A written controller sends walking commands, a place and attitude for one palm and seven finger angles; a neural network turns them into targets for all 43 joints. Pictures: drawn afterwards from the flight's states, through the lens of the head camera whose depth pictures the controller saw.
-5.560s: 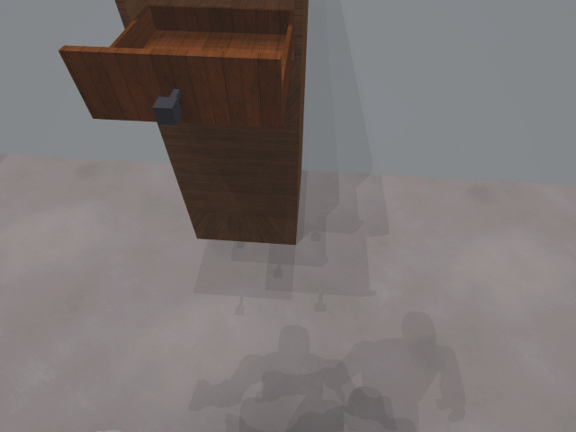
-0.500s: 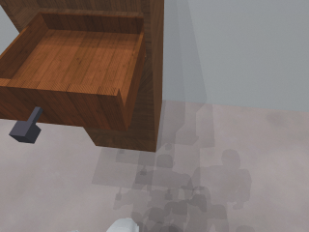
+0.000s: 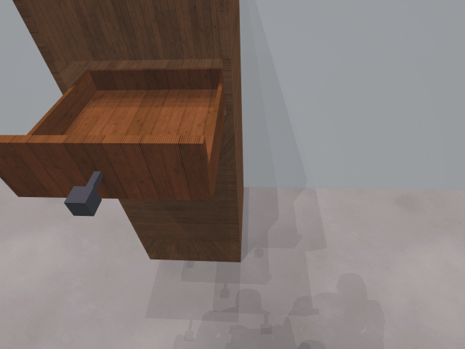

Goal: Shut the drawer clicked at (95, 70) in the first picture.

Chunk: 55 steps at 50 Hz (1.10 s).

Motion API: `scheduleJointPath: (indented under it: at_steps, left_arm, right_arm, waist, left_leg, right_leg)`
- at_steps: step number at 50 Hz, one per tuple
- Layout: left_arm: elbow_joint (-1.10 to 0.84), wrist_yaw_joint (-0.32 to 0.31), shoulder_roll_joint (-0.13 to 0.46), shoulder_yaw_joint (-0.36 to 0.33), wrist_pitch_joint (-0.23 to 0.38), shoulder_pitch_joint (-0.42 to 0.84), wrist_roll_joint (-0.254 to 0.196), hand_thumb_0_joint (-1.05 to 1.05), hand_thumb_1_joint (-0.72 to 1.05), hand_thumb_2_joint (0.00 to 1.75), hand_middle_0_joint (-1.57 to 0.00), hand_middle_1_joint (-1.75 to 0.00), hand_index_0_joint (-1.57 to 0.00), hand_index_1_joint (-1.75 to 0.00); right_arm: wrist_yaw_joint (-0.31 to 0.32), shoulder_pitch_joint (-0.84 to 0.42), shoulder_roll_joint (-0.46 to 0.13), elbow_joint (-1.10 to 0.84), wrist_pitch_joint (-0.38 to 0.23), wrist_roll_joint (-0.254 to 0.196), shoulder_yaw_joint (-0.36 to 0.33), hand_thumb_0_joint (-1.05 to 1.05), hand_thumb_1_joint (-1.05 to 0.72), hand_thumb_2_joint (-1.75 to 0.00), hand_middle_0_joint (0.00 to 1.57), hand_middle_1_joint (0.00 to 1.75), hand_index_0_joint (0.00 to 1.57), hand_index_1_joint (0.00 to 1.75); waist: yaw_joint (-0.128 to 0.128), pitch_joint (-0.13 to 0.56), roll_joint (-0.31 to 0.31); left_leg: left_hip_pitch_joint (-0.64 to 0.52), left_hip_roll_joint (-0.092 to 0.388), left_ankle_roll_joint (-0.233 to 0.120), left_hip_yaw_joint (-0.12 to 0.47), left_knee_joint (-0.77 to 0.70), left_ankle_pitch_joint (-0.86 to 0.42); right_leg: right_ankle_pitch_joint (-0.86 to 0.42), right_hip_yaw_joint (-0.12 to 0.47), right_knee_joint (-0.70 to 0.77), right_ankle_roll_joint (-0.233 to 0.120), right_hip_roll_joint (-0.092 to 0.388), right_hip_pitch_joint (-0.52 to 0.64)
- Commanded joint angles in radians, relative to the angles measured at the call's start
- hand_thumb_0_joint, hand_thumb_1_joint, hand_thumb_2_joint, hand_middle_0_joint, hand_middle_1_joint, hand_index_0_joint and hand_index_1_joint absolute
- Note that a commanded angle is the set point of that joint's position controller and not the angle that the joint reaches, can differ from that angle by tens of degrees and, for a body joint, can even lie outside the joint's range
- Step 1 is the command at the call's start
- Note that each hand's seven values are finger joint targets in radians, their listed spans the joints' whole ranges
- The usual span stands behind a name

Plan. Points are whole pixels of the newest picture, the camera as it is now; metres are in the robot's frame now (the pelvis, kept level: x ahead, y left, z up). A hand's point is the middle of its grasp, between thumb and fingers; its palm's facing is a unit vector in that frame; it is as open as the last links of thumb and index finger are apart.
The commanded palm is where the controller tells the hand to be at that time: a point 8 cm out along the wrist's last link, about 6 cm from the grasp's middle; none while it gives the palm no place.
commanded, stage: come to a stop and stand still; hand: left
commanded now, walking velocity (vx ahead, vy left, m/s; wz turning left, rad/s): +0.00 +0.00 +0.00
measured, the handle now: (88, 191) +0.33 +0.26 +0.13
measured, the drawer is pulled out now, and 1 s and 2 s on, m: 0.29 0.29 0.29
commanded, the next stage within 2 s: look again from close up in 0.22 s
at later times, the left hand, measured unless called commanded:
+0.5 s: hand out of the picture +0.00 +0.14 -0.17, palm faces +0.02 -0.98 -0.17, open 7.4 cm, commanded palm none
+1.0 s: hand out of the picture +0.03 +0.14 -0.17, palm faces +0.05 -0.98 -0.20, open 7.4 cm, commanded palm none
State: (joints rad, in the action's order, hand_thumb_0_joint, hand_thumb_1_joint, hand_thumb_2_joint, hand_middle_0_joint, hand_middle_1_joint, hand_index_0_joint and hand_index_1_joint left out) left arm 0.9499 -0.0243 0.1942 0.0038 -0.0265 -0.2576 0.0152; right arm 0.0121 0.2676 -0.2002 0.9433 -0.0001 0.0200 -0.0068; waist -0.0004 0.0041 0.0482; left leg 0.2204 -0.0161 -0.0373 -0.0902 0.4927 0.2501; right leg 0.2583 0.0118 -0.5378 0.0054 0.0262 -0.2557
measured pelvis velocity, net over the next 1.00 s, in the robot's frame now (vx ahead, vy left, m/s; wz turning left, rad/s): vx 0.02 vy -0.04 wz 0.02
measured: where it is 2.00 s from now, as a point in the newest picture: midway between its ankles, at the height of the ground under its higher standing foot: outside the picture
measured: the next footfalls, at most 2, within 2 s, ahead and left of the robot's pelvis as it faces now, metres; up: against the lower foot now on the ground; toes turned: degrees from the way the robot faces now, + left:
right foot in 1.62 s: +0.02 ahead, -0.07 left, +0.00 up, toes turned -1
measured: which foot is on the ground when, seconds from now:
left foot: down 0.00-1.00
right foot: down 0.00-1.00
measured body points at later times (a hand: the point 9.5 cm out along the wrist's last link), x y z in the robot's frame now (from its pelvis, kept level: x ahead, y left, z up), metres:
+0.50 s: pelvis +0.00 -0.02 +0.01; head +0.01 -0.03 +0.46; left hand +0.00 +0.19 -0.15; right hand +0.00 -0.25 -0.16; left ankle +0.01 +0.10 -0.74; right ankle +0.02 -0.13 -0.74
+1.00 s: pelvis +0.02 -0.04 +0.01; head +0.02 -0.04 +0.46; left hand +0.03 +0.19 -0.15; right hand +0.03 -0.26 -0.15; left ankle +0.01 +0.10 -0.74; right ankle +0.02 -0.13 -0.74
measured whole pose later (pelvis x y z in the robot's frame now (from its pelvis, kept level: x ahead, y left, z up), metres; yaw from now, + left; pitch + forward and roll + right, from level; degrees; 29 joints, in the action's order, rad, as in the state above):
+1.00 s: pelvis +0.02 -0.04 +0.01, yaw +1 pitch -1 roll +0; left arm 1.08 -0.03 0.16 0.01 0.01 -0.28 0.01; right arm 0.02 0.28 -0.17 1.11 -0.02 0.01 0.01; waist 0.01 -0.01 0.00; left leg 0.18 0.03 0.02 -0.05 0.42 0.23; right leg 0.24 -0.03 -0.45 -0.04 -0.02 -0.19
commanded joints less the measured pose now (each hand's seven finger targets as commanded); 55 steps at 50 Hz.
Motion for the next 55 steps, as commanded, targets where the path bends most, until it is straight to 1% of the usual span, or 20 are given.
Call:
scheduleJointPath:
  at_steps: [1,2,5,7,9,10,13,16,17,24,29,32,35,39,44,46,48,50,52,55]
  left_arm:
    - [-0.043,-0.003,0.116,-0.024,0.023,-0.034,0.002,0.0,0.9,0.9,-0.2,-0.3,-0.2,-0.3]
    - [-0.041,-0.003,0.115,-0.023,0.024,-0.036,0.002,0.0,0.9,0.9,-0.2,-0.3,-0.2,-0.3]
    - [-0.018,-0.002,0.11,-0.019,0.029,-0.049,0.0,0.0,0.9,0.9,-0.2,-0.3,-0.2,-0.3]
    - [-0.005,-0.002,0.11,-0.016,0.032,-0.053,0.0,0.0,0.9,0.9,-0.2,-0.3,-0.2,-0.3]
    - [0.012,-0.001,0.105,-0.013,0.036,-0.062,-0.002,0.0,0.9,0.9,-0.2,-0.3,-0.2,-0.3]
    - [0.023,-0.001,0.103,-0.011,0.037,-0.066,-0.003,0.0,0.9,0.9,-0.2,-0.3,-0.2,-0.3]
    - [0.045,-0.002,0.098,-0.006,0.042,-0.074,-0.005,0.0,0.9,0.9,-0.2,-0.3,-0.2,-0.3]
    - [0.071,-0.003,0.092,-0.002,0.048,-0.088,-0.007,0.0,0.9,0.9,-0.2,-0.3,-0.2,-0.3]
    - [0.074,-0.004,0.091,-0.001,0.048,-0.086,-0.006,0.0,0.9,0.9,-0.2,-0.3,-0.2,-0.3]
    - [0.107,-0.007,0.073,0.003,0.055,-0.096,-0.007,0.0,0.9,0.9,-0.2,-0.3,-0.2,-0.3]
    - [0.115,-0.009,0.067,0.003,0.056,-0.099,-0.007,0.0,0.9,0.9,-0.2,-0.3,-0.2,-0.3]
    - [0.114,-0.009,0.068,0.0,0.056,-0.096,-0.005,0.0,0.9,0.9,-0.2,-0.3,-0.2,-0.3]
    - [0.113,-0.008,0.076,-0.003,0.06,-0.093,-0.007,0.0,0.9,0.9,-0.2,-0.3,-0.2,-0.3]
    - [0.111,-0.008,0.08,-0.005,0.06,-0.086,-0.007,0.0,0.9,0.9,-0.2,-0.3,-0.2,-0.3]
    - [0.107,-0.007,0.086,-0.009,0.059,-0.078,-0.007,0.0,0.9,0.9,-0.2,-0.3,-0.2,-0.3]
    - [0.103,-0.009,0.089,-0.011,0.058,-0.078,-0.007,0.0,0.9,0.9,-0.2,-0.3,-0.2,-0.3]
    - [0.097,-0.013,0.092,-0.018,0.052,-0.084,-0.006,0.0,0.9,0.9,-0.2,-0.3,-0.2,-0.3]
    - [0.09,-0.015,0.111,-0.028,0.048,-0.084,-0.005,0.0,0.9,0.9,-0.2,-0.3,-0.2,-0.3]
    - [0.078,-0.019,0.133,-0.041,0.043,-0.081,-0.001,0.0,0.9,0.9,-0.2,-0.3,-0.2,-0.3]
    - [0.063,-0.022,0.155,-0.058,0.039,-0.081,0.001,0.0,0.9,0.9,-0.2,-0.3,-0.2,-0.3]
  right_arm:
    - [0.004,0.02,-0.121,-0.036,-0.021,0.005,-0.021,0.0,-0.9,-0.9,0.2,0.3,0.2,0.3]
    - [0.004,0.024,-0.12,-0.029,-0.022,0.005,-0.019,0.0,-0.9,-0.9,0.2,0.3,0.2,0.3]
    - [0.004,0.037,-0.117,-0.002,-0.026,0.003,-0.015,0.0,-0.9,-0.9,0.2,0.3,0.2,0.3]
    - [0.005,0.048,-0.111,0.016,-0.027,0.001,-0.012,0.0,-0.9,-0.9,0.2,0.3,0.2,0.3]
    - [0.006,0.054,-0.108,0.035,-0.029,-0.001,-0.009,0.0,-0.9,-0.9,0.2,0.3,0.2,0.3]
    - [0.006,0.062,-0.101,0.046,-0.028,-0.002,-0.008,0.0,-0.9,-0.9,0.2,0.3,0.2,0.3]
    - [0.008,0.077,-0.094,0.071,-0.032,-0.005,-0.002,0.0,-0.9,-0.9,0.2,0.3,0.2,0.3]
    - [0.01,0.086,-0.081,0.093,-0.035,-0.008,0.001,0.0,-0.9,-0.9,0.2,0.3,0.2,0.3]
    - [0.011,0.089,-0.077,0.1,-0.034,-0.01,0.003,0.0,-0.9,-0.9,0.2,0.3,0.2,0.3]
    - [0.015,0.086,-0.061,0.132,-0.036,-0.011,0.004,0.0,-0.9,-0.9,0.2,0.3,0.2,0.3]
    - [0.017,0.077,-0.052,0.14,-0.035,-0.011,0.004,0.0,-0.9,-0.9,0.2,0.3,0.2,0.3]
    - [0.019,0.076,-0.05,0.147,-0.036,-0.011,0.003,0.0,-0.9,-0.9,0.2,0.3,0.2,0.3]
    - [0.02,0.069,-0.058,0.146,-0.038,-0.01,0.001,0.0,-0.9,-0.9,0.2,0.3,0.2,0.3]
    - [0.02,0.063,-0.061,0.148,-0.037,-0.009,0.0,0.0,-0.9,-0.9,0.2,0.3,0.2,0.3]
    - [0.021,0.058,-0.065,0.149,-0.037,-0.008,0.0,0.0,-0.9,-0.9,0.2,0.3,0.2,0.3]
    - [0.02,0.062,-0.058,0.146,-0.033,-0.009,0.002,0.0,-0.9,-0.9,0.2,0.3,0.2,0.3]
    - [0.017,0.065,-0.048,0.139,-0.023,-0.009,0.0,0.0,-0.9,-0.9,0.2,0.3,0.2,0.3]
    - [0.015,0.065,-0.048,0.125,-0.013,-0.008,-0.005,0.0,-0.9,-0.9,0.2,0.3,0.2,0.3]
    - [0.013,0.072,-0.05,0.111,-0.003,-0.007,-0.011,0.0,-0.9,-0.9,0.2,0.3,0.2,0.3]
    - [0.011,0.067,-0.05,0.091,0.005,-0.006,-0.019,0.0,-0.9,-0.9,0.2,0.3,0.2,0.3]
  waist:
    - [0.007,-0.067,-0.069]
    - [0.007,-0.059,-0.057]
    - [0.007,-0.05,-0.043]
    - [0.005,-0.05,-0.059]
    - [0.006,-0.064,-0.044]
    - [0.004,-0.064,-0.055]
    - [0.002,-0.056,-0.045]
    - [0.001,-0.047,-0.046]
    - [-0.001,-0.055,-0.066]
    - [-0.002,-0.063,-0.065]
    - [0.0,-0.066,-0.047]
    - [-0.001,-0.065,-0.066]
    - [0.0,-0.046,-0.067]
    - [0.0,-0.053,-0.065]
    - [0.002,-0.056,-0.048]
    - [0.007,-0.048,-0.044]
    - [0.012,-0.056,-0.048]
    - [0.013,-0.058,-0.079]
    - [0.01,-0.044,-0.128]
    - [0.018,-0.047,-0.17]
  left_leg:
    - [0.108,0.12,-0.015,0.184,-0.217,0.221]
    - [0.101,0.124,-0.017,0.187,-0.223,0.211]
    - [0.093,0.124,-0.014,0.183,-0.223,0.193]
    - [0.082,0.124,-0.012,0.175,-0.217,0.166]
    - [0.084,0.121,-0.008,0.168,-0.212,0.156]
    - [0.076,0.119,-0.006,0.162,-0.207,0.145]
    - [0.053,0.117,-0.002,0.151,-0.193,0.088]
    - [0.027,0.112,0.002,0.131,-0.174,0.027]
    - [0.023,0.113,0.004,0.13,-0.168,0.012]
    - [-0.005,0.113,0.011,0.113,-0.146,-0.054]
    - [-0.012,0.116,0.015,0.108,-0.144,-0.077]
    - [-0.016,0.119,0.015,0.111,-0.145,-0.095]
    - [-0.028,0.118,0.017,0.106,-0.138,-0.123]
    - [-0.033,0.119,0.019,0.105,-0.14,-0.129]
    - [-0.027,0.121,0.021,0.109,-0.148,-0.126]
    - [-0.017,0.112,0.026,0.098,-0.132,-0.13]
    - [0.001,0.101,0.033,0.087,-0.111,-0.109]
    - [0.026,0.084,0.04,0.071,-0.082,-0.067]
    - [0.045,0.069,0.047,0.054,-0.039,-0.022]
    - [0.077,0.059,0.052,0.043,0.023,0.021]
  right_leg:
    - [0.124,0.074,0.119,-0.044,0.042,-0.021]
    - [0.111,0.066,0.119,-0.046,0.043,-0.014]
    - [0.093,0.075,0.128,-0.046,0.048,-0.011]
    - [0.081,0.075,0.141,-0.047,0.052,-0.006]
    - [0.083,0.084,0.153,-0.048,0.057,-0.013]
    - [0.084,0.087,0.16,-0.049,0.06,-0.015]
    - [0.054,0.092,0.169,-0.05,0.063,-0.008]
    - [0.021,0.098,0.181,-0.052,0.071,-0.001]
    - [0.019,0.093,0.186,-0.052,0.07,-0.002]
    - [-0.032,0.096,0.198,-0.051,0.072,-0.005]
    - [-0.075,0.092,0.196,-0.052,0.07,0.006]
    - [-0.102,0.087,0.194,-0.051,0.068,0.019]
    - [-0.149,0.087,0.191,-0.053,0.075,0.038]
    - [-0.163,0.082,0.192,-0.053,0.073,0.04]
    - [-0.145,0.081,0.198,-0.054,0.071,0.047]
    - [-0.174,0.091,0.193,-0.06,0.091,0.062]
    - [-0.165,0.11,0.187,-0.068,0.113,0.056]
    - [-0.151,0.144,0.195,-0.086,0.152,0.054]
    - [-0.143,0.179,0.208,-0.108,0.195,0.065]
    - [-0.185,0.229,0.214,-0.146,0.262,0.06]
